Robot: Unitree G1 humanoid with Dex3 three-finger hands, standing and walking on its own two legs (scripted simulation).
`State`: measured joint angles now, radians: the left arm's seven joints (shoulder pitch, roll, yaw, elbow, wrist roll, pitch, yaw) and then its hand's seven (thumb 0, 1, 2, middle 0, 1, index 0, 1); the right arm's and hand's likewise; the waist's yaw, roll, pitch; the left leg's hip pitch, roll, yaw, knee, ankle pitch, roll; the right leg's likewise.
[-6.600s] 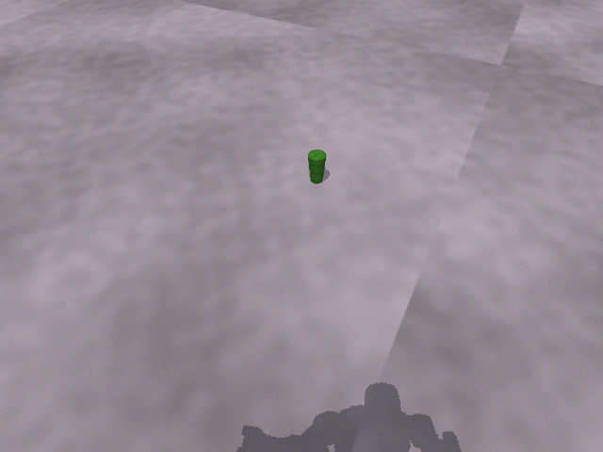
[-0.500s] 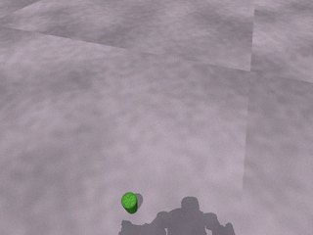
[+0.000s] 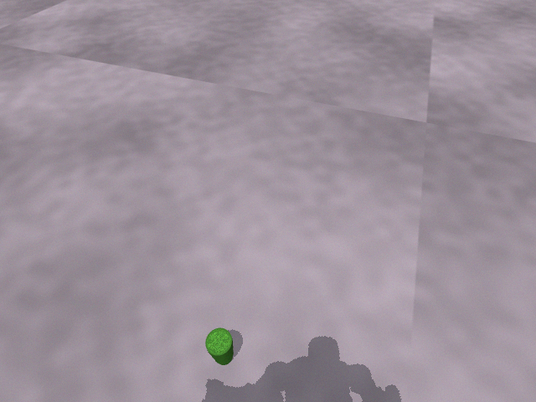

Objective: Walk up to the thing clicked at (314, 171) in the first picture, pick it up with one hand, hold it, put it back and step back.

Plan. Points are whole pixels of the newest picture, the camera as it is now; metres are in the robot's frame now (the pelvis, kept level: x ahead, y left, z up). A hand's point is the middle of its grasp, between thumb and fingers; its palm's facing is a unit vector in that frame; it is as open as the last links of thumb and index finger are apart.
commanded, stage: stand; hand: left
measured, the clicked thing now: (221, 348) +0.40 +0.20 -0.70
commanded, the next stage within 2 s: go down in 1.18 s
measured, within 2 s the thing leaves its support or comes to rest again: neither
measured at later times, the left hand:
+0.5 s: hand out of the picture +0.08 +0.25 -0.16, palm faces -0.03 -0.94 -0.35, open 7.4 cm
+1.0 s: hand out of the picture +0.09 +0.25 -0.16, palm faces -0.03 -0.94 -0.35, open 7.4 cm
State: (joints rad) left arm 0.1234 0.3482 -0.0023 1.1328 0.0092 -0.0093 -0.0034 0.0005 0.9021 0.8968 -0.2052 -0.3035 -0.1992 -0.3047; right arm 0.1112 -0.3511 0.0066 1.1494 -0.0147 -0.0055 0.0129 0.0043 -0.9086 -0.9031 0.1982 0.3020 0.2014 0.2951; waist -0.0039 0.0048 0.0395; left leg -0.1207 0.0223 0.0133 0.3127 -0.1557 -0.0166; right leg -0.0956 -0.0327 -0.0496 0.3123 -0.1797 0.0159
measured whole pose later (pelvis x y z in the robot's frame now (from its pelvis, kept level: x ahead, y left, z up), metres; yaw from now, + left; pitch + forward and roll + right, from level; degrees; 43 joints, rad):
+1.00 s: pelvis +0.02 +0.00 +0.00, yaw +0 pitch -2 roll +0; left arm 0.12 0.35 0.00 1.12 0.01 -0.01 0.00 0.00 0.90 0.90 -0.21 -0.30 -0.20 -0.30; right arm 0.10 -0.35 0.01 1.14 -0.01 -0.01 0.01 0.00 -0.91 -0.90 0.20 0.30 0.20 0.30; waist 0.00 0.01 0.04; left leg -0.09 0.02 0.02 0.30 -0.18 -0.02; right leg -0.07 -0.04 -0.04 0.30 -0.20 0.02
